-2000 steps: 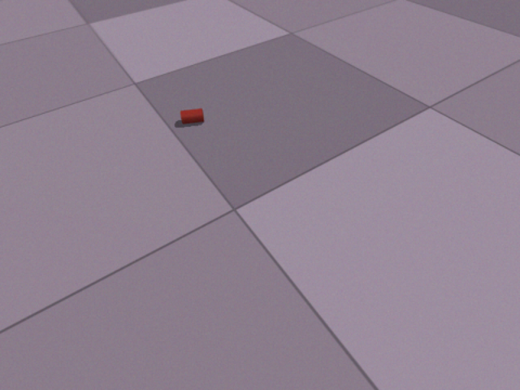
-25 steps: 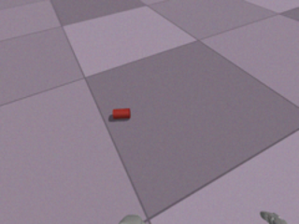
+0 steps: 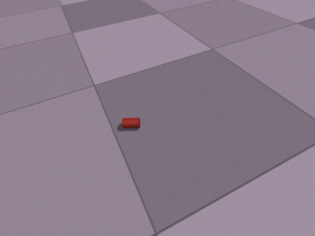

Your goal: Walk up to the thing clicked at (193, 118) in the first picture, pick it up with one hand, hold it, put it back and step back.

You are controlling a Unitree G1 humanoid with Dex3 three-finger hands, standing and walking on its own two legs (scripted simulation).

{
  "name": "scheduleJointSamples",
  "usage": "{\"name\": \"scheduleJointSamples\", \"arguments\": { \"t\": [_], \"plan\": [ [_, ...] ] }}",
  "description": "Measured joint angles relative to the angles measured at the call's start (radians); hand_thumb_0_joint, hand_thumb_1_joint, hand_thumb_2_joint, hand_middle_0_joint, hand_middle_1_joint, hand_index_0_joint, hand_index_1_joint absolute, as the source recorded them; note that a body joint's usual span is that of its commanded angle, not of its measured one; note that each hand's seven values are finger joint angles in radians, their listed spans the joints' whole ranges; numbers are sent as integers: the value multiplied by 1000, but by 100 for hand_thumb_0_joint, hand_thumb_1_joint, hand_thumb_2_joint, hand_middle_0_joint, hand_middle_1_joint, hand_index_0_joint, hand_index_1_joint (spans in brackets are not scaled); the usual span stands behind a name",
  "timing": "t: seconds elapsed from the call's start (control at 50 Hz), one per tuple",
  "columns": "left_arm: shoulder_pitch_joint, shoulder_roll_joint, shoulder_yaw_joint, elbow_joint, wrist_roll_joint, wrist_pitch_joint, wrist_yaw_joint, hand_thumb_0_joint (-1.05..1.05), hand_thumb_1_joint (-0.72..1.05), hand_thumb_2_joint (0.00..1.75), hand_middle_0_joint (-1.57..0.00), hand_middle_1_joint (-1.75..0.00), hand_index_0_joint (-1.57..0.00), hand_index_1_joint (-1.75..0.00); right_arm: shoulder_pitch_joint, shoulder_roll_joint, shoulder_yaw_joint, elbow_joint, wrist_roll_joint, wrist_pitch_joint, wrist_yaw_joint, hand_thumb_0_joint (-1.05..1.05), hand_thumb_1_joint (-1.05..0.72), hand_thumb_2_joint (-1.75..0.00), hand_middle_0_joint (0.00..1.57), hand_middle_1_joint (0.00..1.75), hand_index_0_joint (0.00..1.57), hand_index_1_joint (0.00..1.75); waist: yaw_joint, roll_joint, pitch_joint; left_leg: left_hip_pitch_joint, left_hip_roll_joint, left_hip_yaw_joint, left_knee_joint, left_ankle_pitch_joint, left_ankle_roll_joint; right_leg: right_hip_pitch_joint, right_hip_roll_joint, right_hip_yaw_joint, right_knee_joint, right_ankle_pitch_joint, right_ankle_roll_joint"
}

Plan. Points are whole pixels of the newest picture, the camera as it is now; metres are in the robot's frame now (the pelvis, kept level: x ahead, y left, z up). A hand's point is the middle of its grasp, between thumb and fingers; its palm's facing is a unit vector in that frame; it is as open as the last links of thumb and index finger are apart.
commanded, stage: step back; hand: left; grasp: from above
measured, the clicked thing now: (131, 123) +1.09 +0.30 -0.72
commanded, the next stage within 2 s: stand in 0.48 s
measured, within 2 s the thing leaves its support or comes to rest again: neither
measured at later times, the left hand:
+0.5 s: hand out of the picture +0.11 +0.30 -0.16, palm faces +0.02 -0.94 -0.35, open 7.4 cm
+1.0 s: hand out of the picture +0.12 +0.27 -0.14, palm faces -0.04 -0.95 -0.32, open 7.4 cm
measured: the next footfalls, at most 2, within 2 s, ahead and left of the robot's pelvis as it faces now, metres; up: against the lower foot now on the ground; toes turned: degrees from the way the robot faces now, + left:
left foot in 0.20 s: +0.13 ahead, +0.16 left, +0.00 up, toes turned +2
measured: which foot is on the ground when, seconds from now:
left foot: up 0.00-0.18, down 0.20-1.00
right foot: down 0.00-1.00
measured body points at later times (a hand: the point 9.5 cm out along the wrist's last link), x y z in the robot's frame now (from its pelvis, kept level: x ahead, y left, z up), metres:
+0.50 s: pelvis +0.04 +0.03 +0.00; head +0.07 +0.05 +0.45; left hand +0.11 +0.35 -0.13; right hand +0.17 -0.26 -0.12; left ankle +0.09 +0.15 -0.73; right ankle +0.01 -0.11 -0.73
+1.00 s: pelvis +0.04 +0.02 +0.02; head +0.05 +0.03 +0.47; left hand +0.13 +0.32 -0.12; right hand +0.11 -0.28 -0.11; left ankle +0.09 +0.16 -0.73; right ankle +0.01 -0.11 -0.73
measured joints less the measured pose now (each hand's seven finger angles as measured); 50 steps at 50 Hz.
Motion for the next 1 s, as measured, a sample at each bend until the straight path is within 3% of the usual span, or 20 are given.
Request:
{"name": "scheduleJointSamples", "arguments": {
  "t": [0.08,0.16,0.22,0.26,0.32,0.36,0.4,0.44,0.48,0.68,1.0],
  "plan": [
    [10,-24,-12,-1,-6,-9,0,1,91,90,-21,-30,-21,-30,-3,-23,-4,0,1,-16,4,1,-90,-90,20,30,21,30,12,14,-2,-50,6,-1,26,47,0,42,-11,-9,-51,13,18],
    [4,-16,-18,7,-11,-2,-1,1,90,90,-21,-30,-21,-30,-21,-24,-1,3,0,-24,8,1,-90,-90,20,30,20,30,16,4,14,-25,42,32,-139,92,-8,51,-26,-17,-33,-13,38],
    [-15,2,-21,9,-23,14,2,1,90,90,-21,-30,-21,-30,-45,-7,0,14,-1,-34,2,1,-90,-90,20,30,20,30,16,-33,41,22,27,64,-267,278,-13,34,-60,-13,47,-66,58],
    [-25,12,-24,12,-35,30,8,1,91,90,-21,-30,-21,-30,-69,14,6,18,-3,-36,-5,1,-90,-90,20,30,20,30,23,-66,52,23,11,87,-254,262,-8,18,-77,14,84,-83,51],
    [-42,18,-29,27,-44,49,9,1,91,90,-20,-30,-20,-30,-103,34,20,14,-5,-34,-4,1,-90,-90,20,30,21,30,14,-64,47,2,22,81,-235,237,1,8,-45,35,97,-164,23],
    [-51,26,-30,35,-41,48,8,1,91,90,-20,-30,-20,-30,-127,46,28,11,-6,-33,-3,1,-90,-90,21,30,21,30,16,-71,44,-6,26,84,-242,238,0,16,-35,38,63,-148,12],
    [-58,26,-30,44,-39,41,11,1,91,90,-20,-30,-20,-30,-155,51,33,10,-1,-34,-4,1,-90,-90,21,30,21,30,17,-66,50,-11,31,85,-244,239,-3,27,-27,40,17,-65,27],
    [-63,17,-32,55,-35,33,14,1,91,90,-20,-30,-20,-30,-181,50,35,15,6,-33,-6,1,-90,-90,21,30,21,30,17,-47,54,-7,42,79,-249,241,-7,43,-17,35,-16,-48,54],
    [-60,13,-35,65,-33,30,14,1,91,90,-20,-30,-20,-30,-201,53,37,20,12,-31,-8,1,-90,-90,21,30,21,30,20,-41,46,3,44,82,-268,248,-10,50,-16,38,-32,-45,61],
    [-64,-27,-73,134,-35,16,4,1,91,90,-20,-30,-20,-30,-236,41,50,72,23,-35,7,1,-90,-90,21,30,21,30,8,-4,3,113,38,91,-410,308,-17,148,-21,43,-155,7,60],
    [-85,-23,-70,145,-32,9,4,1,91,90,-20,-30,-20,-30,-167,28,45,150,19,-28,12,1,-90,-90,20,30,21,30,-22,-33,15,150,47,98,-505,362,-26,176,-12,48,-242,60,55]
  ]
}}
